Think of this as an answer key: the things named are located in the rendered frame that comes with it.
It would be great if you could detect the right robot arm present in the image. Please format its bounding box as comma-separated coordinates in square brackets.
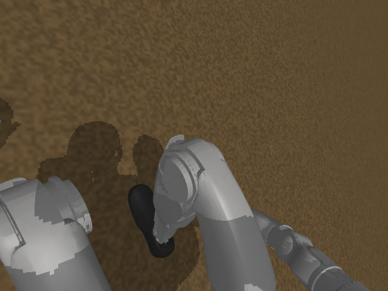
[267, 224, 370, 291]

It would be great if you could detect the right robot hand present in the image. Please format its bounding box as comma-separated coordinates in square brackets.
[251, 209, 280, 245]

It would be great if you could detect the right robot foot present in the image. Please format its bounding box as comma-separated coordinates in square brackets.
[128, 184, 175, 258]

